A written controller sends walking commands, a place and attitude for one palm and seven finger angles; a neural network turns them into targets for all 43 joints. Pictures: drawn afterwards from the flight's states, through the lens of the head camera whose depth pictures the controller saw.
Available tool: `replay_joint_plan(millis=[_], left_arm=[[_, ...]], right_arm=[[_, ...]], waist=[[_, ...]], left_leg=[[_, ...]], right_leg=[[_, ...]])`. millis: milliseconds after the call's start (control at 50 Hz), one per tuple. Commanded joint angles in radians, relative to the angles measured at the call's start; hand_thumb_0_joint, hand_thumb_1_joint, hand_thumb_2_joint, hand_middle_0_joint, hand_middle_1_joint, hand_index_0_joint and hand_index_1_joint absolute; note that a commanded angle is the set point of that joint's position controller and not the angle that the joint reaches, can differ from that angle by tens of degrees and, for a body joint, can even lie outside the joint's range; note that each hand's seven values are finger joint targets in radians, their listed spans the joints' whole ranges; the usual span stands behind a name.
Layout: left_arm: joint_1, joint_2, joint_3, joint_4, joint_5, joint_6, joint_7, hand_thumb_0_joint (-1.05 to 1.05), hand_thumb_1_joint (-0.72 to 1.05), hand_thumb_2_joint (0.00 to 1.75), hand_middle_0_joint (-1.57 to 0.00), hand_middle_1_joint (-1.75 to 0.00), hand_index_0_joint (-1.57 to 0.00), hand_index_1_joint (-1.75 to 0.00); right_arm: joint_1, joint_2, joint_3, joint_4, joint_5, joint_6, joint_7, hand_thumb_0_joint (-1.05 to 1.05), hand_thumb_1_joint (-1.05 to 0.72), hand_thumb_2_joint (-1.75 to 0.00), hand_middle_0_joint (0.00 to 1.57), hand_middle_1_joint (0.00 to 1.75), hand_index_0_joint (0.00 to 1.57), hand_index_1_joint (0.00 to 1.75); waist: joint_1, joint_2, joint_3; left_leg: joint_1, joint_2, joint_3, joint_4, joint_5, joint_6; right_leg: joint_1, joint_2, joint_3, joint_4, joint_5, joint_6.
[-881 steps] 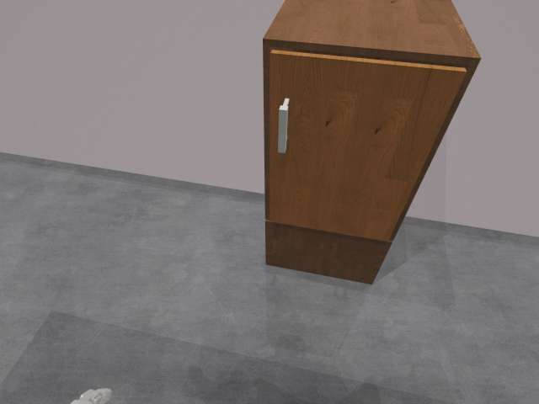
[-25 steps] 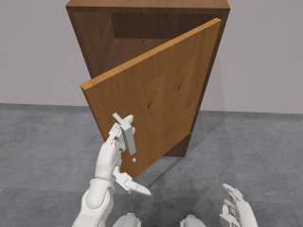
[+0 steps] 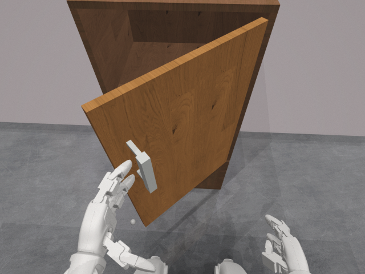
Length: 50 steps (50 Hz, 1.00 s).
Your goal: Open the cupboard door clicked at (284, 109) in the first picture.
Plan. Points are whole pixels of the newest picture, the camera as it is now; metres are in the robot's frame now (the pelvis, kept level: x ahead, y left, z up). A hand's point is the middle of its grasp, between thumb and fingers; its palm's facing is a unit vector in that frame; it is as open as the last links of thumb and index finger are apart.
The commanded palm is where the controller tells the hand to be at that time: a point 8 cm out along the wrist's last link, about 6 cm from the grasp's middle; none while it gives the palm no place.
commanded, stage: slide the hand sideways off the handle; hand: left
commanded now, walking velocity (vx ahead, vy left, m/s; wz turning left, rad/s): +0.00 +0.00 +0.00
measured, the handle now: (142, 167) +0.31 +0.11 +0.07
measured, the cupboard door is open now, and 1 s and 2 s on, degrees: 43 43 43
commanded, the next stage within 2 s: draw the hand back to the body in 0.36 s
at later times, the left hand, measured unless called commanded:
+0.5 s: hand (106, 244) +0.17 +0.15 +0.06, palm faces -0.02 -1.00 -0.03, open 16.3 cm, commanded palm +0.15 +0.21 +0.07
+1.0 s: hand (56, 233) +0.17 +0.20 +0.13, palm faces +0.04 -0.99 -0.13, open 16.1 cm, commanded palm +0.14 +0.26 +0.15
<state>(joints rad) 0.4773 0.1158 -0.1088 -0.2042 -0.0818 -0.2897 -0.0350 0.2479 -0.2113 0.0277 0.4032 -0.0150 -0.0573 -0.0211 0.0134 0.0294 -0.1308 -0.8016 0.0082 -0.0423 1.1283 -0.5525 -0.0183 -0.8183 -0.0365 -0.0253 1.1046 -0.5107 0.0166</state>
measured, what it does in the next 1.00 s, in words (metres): stands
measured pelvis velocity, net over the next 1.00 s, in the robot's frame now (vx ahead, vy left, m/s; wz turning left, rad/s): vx -0.01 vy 0.01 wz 0.01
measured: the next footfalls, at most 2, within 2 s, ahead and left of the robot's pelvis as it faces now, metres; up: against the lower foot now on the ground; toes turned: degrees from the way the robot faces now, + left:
none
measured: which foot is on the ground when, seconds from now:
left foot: down 0.00-1.00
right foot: down 0.00-1.00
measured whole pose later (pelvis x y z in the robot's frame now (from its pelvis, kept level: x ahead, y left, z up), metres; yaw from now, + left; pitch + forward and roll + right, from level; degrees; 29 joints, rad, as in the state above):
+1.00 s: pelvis -0.01 +0.01 +0.03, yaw +0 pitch +5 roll -2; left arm 0.59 0.29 0.17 -0.38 -0.25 -0.14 -0.18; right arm 0.30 -0.23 0.05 0.45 0.04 -0.16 -0.09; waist 0.03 0.04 -0.12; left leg -0.60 0.02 -0.06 1.01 -0.50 -0.01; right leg -0.59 -0.02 -0.05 0.94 -0.44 0.03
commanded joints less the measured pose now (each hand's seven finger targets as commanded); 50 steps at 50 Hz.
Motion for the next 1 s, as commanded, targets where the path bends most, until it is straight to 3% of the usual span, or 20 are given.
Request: replay_joint_plan(millis=[0,60,100,160,200,300,380,440,460,520,560,640,700,780,840,940,960,980], left_arm=[[0.025,0.062,0.083,-0.248,-0.026,-0.094,-0.014,0.0,-0.5,0.3,-0.15,-0.3,-0.15,-0.3],[0.009,0.084,0.099,-0.286,-0.046,-0.124,-0.042,0.0,-0.5,0.3,-0.15,-0.3,-0.15,-0.3],[0.063,0.087,0.115,-0.278,-0.063,-0.134,-0.062,0.0,-0.5,0.3,-0.15,-0.3,-0.15,-0.3],[0.087,0.115,0.154,-0.261,-0.089,-0.127,-0.092,0.0,-0.5,0.3,-0.15,-0.3,-0.15,-0.3],[0.133,0.127,0.182,-0.251,-0.098,-0.119,-0.109,0.0,-0.5,0.3,-0.15,-0.3,-0.15,-0.3],[0.147,0.148,0.219,-0.253,-0.131,-0.103,-0.151,0.0,-0.5,0.3,-0.15,-0.3,-0.15,-0.3],[0.083,0.147,0.209,-0.265,-0.153,-0.117,-0.173,0.0,-0.5,0.3,-0.15,-0.3,-0.15,-0.3],[0.091,0.141,0.206,-0.268,-0.157,-0.131,-0.179,0.0,-0.5,0.3,-0.15,-0.3,-0.15,-0.3],[0.087,0.173,0.225,-0.306,-0.156,-0.13,-0.176,0.0,-0.5,0.3,-0.15,-0.3,-0.15,-0.3],[0.088,0.204,0.246,-0.372,-0.157,-0.102,-0.161,0.0,-0.5,0.3,-0.15,-0.3,-0.15,-0.3],[0.092,0.228,0.277,-0.376,-0.158,-0.069,-0.145,0.0,-0.5,0.3,-0.15,-0.3,-0.15,-0.3],[0.1,0.189,0.268,-0.334,-0.175,0.0,-0.139,0.0,-0.5,0.3,-0.15,-0.3,-0.15,-0.3],[0.098,0.207,0.288,-0.321,-0.187,0.034,-0.15,0.0,-0.5,0.3,-0.15,-0.3,-0.15,-0.3],[0.06,0.229,0.304,-0.355,-0.192,0.051,-0.158,0.0,-0.5,0.3,-0.15,-0.3,-0.15,-0.3],[0.068,0.258,0.348,-0.393,-0.205,0.045,-0.163,0.0,-0.5,0.3,-0.15,-0.3,-0.15,-0.3],[0.052,0.268,0.373,-0.423,-0.224,0.064,-0.18,0.0,-0.32,0.37,-0.16,-0.3,-0.16,-0.3],[0.062,0.438,0.423,-0.456,-0.048,0.121,-0.024,0.0,-0.29,0.39,-0.16,-0.3,-0.16,-0.3],[0.09,0.315,0.348,-0.476,-0.029,0.16,0.038,0.0,-0.26,0.4,-0.16,-0.3,-0.16,-0.3]], right_arm=[[-0.04,-0.11,-0.058,-0.169,0.003,-0.065,-0.013,0.0,-0.9,-0.9,0.2,0.3,0.2,0.3],[-0.04,-0.114,-0.06,-0.167,0.005,-0.077,-0.02,0.0,-0.9,-0.9,0.2,0.3,0.2,0.3],[-0.034,-0.112,-0.064,-0.163,0.008,-0.085,-0.022,0.0,-0.9,-0.9,0.2,0.3,0.2,0.3],[-0.034,-0.115,-0.068,-0.16,0.014,-0.087,-0.028,0.0,-0.9,-0.9,0.2,0.3,0.2,0.3],[-0.038,-0.114,-0.073,-0.165,0.017,-0.083,-0.031,0.0,-0.9,-0.9,0.2,0.3,0.2,0.3],[-0.05,-0.114,-0.075,-0.167,0.027,-0.082,-0.04,0.0,-0.9,-0.9,0.2,0.3,0.2,0.3],[-0.048,-0.12,-0.07,-0.16,0.026,-0.101,-0.048,0.0,-0.9,-0.9,0.2,0.3,0.2,0.3],[-0.046,-0.122,-0.071,-0.161,0.027,-0.112,-0.049,0.0,-0.9,-0.9,0.2,0.3,0.2,0.3],[-0.048,-0.125,-0.071,-0.168,0.029,-0.114,-0.05,0.0,-0.9,-0.9,0.2,0.3,0.2,0.3],[-0.048,-0.122,-0.064,-0.183,0.037,-0.113,-0.053,0.0,-0.9,-0.9,0.2,0.3,0.2,0.3],[-0.048,-0.121,-0.062,-0.181,0.04,-0.108,-0.059,0.0,-0.9,-0.9,0.2,0.3,0.2,0.3],[-0.056,-0.119,-0.05,-0.176,0.053,-0.107,-0.064,0.0,-0.9,-0.9,0.2,0.3,0.2,0.3],[-0.057,-0.126,-0.045,-0.171,0.055,-0.116,-0.068,0.0,-0.9,-0.9,0.2,0.3,0.2,0.3],[-0.059,-0.129,-0.035,-0.166,0.056,-0.137,-0.072,0.0,-0.9,-0.9,0.2,0.3,0.2,0.3],[-0.05,-0.128,-0.033,-0.154,0.057,-0.156,-0.075,0.0,-0.9,-0.9,0.2,0.3,0.2,0.3],[-0.058,-0.129,-0.023,-0.13,0.061,-0.181,-0.072,0.0,-0.9,-0.9,0.2,0.3,0.2,0.3],[-0.057,-0.122,-0.029,-0.122,0.048,-0.164,-0.099,0.0,-0.9,-0.9,0.2,0.3,0.2,0.3],[-0.07,-0.101,-0.015,-0.131,0.04,-0.16,-0.106,0.0,-0.9,-0.9,0.2,0.3,0.2,0.3]], waist=[[-0.01,-0.065,-0.191],[-0.017,-0.036,-0.192],[-0.01,-0.034,-0.205],[-0.013,-0.067,-0.204],[0.001,-0.07,-0.207],[-0.001,-0.062,-0.178],[-0.022,-0.065,-0.154],[-0.015,-0.042,-0.162],[-0.006,-0.018,-0.179],[0.006,0.031,-0.191],[0.008,0.006,-0.19],[-0.002,-0.015,-0.093],[-0.002,-0.033,-0.066],[-0.004,-0.015,-0.034],[0.011,0.007,-0.066],[0.016,0.075,-0.045],[0.063,0.046,-0.088],[0.033,0.065,-0.004]], left_leg=[[0.046,-0.034,0.023,-0.141,0.272,0.027],[0.034,-0.035,0.018,-0.123,0.267,0.029],[0.038,-0.035,0.019,-0.113,0.279,0.027],[0.003,-0.037,0.021,-0.095,0.262,0.029],[-0.008,-0.038,0.027,-0.096,0.256,0.027],[-0.03,-0.039,0.026,-0.09,0.226,0.027],[-0.041,-0.036,0.019,-0.073,0.205,0.029],[-0.033,-0.036,0.016,-0.077,0.192,0.028],[-0.019,-0.035,0.016,-0.087,0.198,0.03],[0.042,-0.039,0.016,-0.141,0.184,0.03],[0.054,-0.036,0.009,-0.163,0.186,0.033],[0.072,-0.032,0.004,-0.217,0.131,0.029],[0.086,-0.028,0.002,-0.242,0.119,0.029],[0.119,-0.024,-0.002,-0.28,0.101,0.031],[0.17,-0.021,-0.006,-0.304,0.147,0.029],[0.225,-0.019,-0.01,-0.345,0.195,0.023],[0.249,-0.011,0.005,-0.399,0.192,0.03],[0.256,-0.018,0.015,-0.414,0.186,0.03]], right_leg=[[0.194,0.04,-0.025,-0.136,0.306,-0.042],[0.175,0.042,-0.02,-0.126,0.29,-0.045],[0.172,0.043,-0.022,-0.117,0.305,-0.043],[0.19,0.043,-0.001,-0.131,0.288,-0.04],[0.203,0.039,0.004,-0.135,0.278,-0.038],[0.195,0.037,0.019,-0.154,0.225,-0.035],[0.155,0.037,0.022,-0.159,0.179,-0.033],[0.133,0.041,0.01,-0.148,0.144,-0.038],[0.148,0.043,0.007,-0.147,0.143,-0.043],[0.176,0.046,-0.006,-0.173,0.121,-0.044],[0.206,0.051,-0.009,-0.195,0.117,-0.044],[0.199,0.055,-0.027,-0.249,0.057,-0.035],[0.22,0.053,-0.024,-0.281,0.032,-0.032],[0.237,0.053,-0.024,-0.315,0.004,-0.033],[0.279,0.058,-0.036,-0.315,0.068,-0.037],[0.316,0.062,-0.056,-0.329,0.138,-0.039],[0.372,0.038,0.002,-0.386,0.136,-0.056],[0.349,0.031,-0.005,-0.414,0.129,-0.048]])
